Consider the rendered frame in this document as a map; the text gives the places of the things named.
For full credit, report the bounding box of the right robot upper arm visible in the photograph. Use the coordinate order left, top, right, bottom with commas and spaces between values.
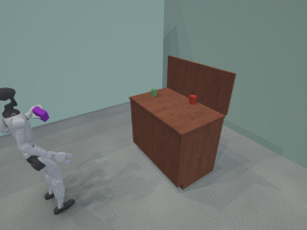
12, 116, 30, 152

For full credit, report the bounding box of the robot left forearm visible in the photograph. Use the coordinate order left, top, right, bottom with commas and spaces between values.
24, 112, 32, 120

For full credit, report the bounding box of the sponge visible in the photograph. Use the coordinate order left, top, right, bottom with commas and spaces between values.
32, 106, 49, 122

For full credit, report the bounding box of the robot right hand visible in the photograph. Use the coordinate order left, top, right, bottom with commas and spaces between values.
54, 152, 75, 164

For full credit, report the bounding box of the table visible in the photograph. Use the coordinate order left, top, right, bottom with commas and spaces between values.
129, 56, 236, 190

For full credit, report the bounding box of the left robot shin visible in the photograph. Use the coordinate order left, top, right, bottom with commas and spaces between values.
44, 174, 54, 194

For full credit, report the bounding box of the robot left hand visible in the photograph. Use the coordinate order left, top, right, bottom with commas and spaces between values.
28, 104, 43, 119

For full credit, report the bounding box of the left robot upper arm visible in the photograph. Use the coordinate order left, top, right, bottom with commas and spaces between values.
0, 108, 10, 134

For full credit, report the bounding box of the robot right thigh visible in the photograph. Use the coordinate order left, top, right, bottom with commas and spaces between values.
30, 155, 63, 188

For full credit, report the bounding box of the robot right forearm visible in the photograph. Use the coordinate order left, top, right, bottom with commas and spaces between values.
21, 145, 56, 160

